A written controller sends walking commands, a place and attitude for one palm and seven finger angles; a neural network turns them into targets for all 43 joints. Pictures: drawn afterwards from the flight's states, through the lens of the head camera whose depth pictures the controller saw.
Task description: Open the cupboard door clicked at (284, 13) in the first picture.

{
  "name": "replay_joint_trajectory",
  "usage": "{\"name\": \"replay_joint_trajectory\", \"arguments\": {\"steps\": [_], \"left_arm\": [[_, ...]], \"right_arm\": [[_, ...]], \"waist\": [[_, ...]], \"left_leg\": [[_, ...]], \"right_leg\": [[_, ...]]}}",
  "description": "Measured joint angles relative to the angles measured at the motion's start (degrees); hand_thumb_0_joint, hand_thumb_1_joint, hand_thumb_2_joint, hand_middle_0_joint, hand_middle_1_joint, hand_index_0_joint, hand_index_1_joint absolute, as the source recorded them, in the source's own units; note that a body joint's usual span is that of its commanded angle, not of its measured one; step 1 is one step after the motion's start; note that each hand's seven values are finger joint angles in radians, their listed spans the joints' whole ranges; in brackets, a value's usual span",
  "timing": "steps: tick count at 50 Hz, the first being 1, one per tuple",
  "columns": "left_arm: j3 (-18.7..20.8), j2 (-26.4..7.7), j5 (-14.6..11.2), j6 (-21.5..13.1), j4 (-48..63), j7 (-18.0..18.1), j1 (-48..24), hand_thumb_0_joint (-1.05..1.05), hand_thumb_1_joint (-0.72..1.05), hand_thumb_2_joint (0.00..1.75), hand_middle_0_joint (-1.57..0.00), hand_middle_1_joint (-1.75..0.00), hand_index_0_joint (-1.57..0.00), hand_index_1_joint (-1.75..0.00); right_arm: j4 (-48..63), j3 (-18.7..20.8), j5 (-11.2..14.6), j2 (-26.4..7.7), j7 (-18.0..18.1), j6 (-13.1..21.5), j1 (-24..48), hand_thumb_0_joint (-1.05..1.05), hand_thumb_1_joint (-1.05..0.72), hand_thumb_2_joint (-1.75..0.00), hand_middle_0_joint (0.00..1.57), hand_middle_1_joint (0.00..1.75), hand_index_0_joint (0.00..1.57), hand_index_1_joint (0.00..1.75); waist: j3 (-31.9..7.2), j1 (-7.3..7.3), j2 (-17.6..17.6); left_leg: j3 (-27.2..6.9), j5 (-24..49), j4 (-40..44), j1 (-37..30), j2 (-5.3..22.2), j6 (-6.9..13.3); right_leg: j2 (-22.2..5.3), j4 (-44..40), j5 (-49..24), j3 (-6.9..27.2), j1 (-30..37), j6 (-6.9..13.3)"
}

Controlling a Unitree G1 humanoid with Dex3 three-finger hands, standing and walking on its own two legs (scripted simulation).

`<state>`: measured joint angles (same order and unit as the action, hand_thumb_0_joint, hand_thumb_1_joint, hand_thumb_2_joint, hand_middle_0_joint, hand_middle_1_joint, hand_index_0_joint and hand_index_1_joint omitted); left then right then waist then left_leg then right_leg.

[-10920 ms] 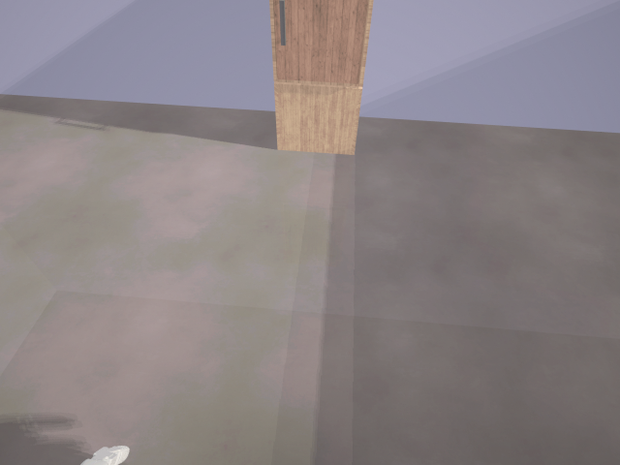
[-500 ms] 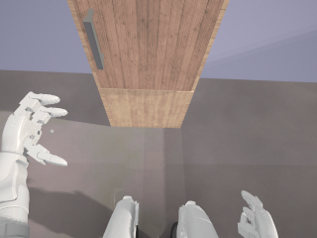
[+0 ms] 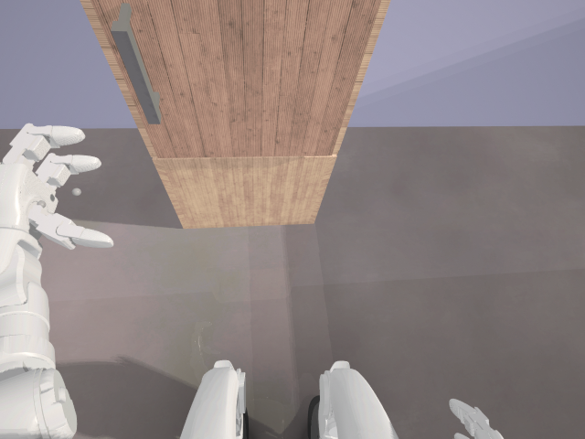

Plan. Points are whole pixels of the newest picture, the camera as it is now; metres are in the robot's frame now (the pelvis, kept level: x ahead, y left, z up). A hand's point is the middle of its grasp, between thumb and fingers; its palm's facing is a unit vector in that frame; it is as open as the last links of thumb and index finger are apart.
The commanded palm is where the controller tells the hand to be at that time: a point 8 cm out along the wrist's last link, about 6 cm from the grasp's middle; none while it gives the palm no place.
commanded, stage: move the hooked fingers beside the handle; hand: left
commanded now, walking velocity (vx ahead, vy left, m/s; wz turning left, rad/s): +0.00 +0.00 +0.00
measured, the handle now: (141, 70) +0.63 +0.24 +0.04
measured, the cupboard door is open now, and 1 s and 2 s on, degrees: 0 0 0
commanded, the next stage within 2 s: slide the fingers in behind the handle in 1.62 s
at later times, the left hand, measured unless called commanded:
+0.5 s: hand (81, 136) +0.50 +0.30 +0.03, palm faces +0.07 -1.00 -0.02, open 14.0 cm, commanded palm +0.50 +0.32 +0.03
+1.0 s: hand (95, 102) +0.57 +0.30 +0.03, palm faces +0.05 -1.00 -0.03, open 14.0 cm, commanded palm +0.57 +0.30 +0.03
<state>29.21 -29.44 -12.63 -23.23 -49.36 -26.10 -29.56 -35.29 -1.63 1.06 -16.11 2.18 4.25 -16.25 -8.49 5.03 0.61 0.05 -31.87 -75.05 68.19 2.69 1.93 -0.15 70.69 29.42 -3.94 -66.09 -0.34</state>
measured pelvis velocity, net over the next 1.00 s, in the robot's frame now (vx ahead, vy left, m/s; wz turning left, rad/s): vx -0.01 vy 0.01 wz -0.06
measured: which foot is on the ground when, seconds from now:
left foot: down 0.00-1.00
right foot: down 0.00-1.00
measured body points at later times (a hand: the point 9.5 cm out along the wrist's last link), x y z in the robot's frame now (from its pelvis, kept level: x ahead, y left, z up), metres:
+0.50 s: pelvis -0.01 +0.00 -0.02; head +0.17 +0.05 +0.38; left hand +0.49 +0.35 +0.04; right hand +0.03 -0.28 -0.12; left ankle +0.03 +0.10 -0.62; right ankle +0.03 -0.13 -0.62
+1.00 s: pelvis -0.01 +0.01 -0.04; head +0.22 +0.06 +0.35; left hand +0.56 +0.35 +0.03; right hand -0.03 -0.25 -0.12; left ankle +0.03 +0.10 -0.62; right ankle +0.03 -0.13 -0.62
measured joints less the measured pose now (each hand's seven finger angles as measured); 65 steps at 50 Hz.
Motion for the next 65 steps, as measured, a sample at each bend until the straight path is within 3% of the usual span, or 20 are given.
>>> {"name": "replay_joint_trajectory", "arguments": {"steps": [7,18,43,52,58,65], "left_arm": [[2.20,-4.41,2.03,-1.94,-7.48,-0.31,-7.60,-0.01,-0.50,0.30,-0.30,-1.20,-0.30,-1.20],[3.50,-10.17,4.33,-0.60,-14.88,-1.67,-16.90,-0.01,-0.50,0.30,-0.30,-1.20,-0.30,-1.20],[3.74,-24.24,12.66,5.71,-23.06,0.93,-37.16,-0.01,-0.50,0.30,-0.30,-1.20,-0.30,-1.20],[4.15,-23.97,13.06,7.91,-21.49,0.67,-35.53,-0.01,-0.50,0.30,-0.30,-1.20,-0.30,-1.20],[6.28,-21.92,12.84,6.74,-17.52,2.10,-33.24,-0.01,-0.50,0.30,-0.30,-1.20,-0.30,-1.20],[2.61,-22.21,12.66,8.11,-20.60,1.95,-33.97,-0.01,-0.50,0.30,-0.30,-1.20,-0.30,-1.20]], "right_arm": [[-0.25,-0.59,-0.55,-0.14,-0.13,-1.32,0.24,0.01,-0.90,-0.90,0.20,0.30,0.21,0.30],[-0.23,-1.60,-1.02,-0.80,-0.44,-3.87,-0.38,0.01,-0.90,-0.90,0.20,0.30,0.21,0.30],[2.00,-5.53,-2.54,-0.28,-1.28,-8.43,-3.57,0.00,-0.90,-0.90,0.20,0.30,0.21,0.30],[3.10,-5.87,-2.86,0.42,-1.87,-9.88,-5.10,0.00,-0.90,-0.90,0.20,0.30,0.21,0.30],[2.48,-5.33,-3.05,1.10,-2.60,-9.96,-4.94,0.00,-0.90,-0.90,0.20,0.30,0.21,0.30],[2.76,-5.31,-2.64,0.74,-2.58,-10.16,-4.68,0.00,-0.90,-0.90,0.20,0.30,0.21,0.30]], "waist": [[0.54,1.32,-0.26],[0.99,3.49,0.18],[2.77,10.08,1.36],[3.08,10.27,1.66],[2.91,10.07,1.31],[2.69,9.56,1.30]], "left_leg": [[-0.56,-0.20,-1.89,2.67,0.28,-0.08],[-1.22,-0.25,-4.27,7.45,0.56,0.14],[-2.88,-0.89,-8.70,17.14,1.10,0.82],[-2.67,-1.03,-8.05,17.19,1.40,1.04],[-2.82,-1.02,-7.10,16.04,1.54,0.78],[-3.12,-0.83,-5.56,13.77,1.34,0.65]], "right_leg": [[0.25,1.47,0.07,-0.50,-2.38,0.17],[0.53,2.99,-0.25,-1.06,-6.63,0.03],[1.18,4.99,-0.68,-2.49,-14.81,-0.63],[1.54,3.92,-0.95,-2.25,-14.85,-0.89],[1.74,2.81,-1.02,-2.36,-13.63,-0.78],[1.64,1.35,-1.03,-2.67,-11.25,-0.56]]}}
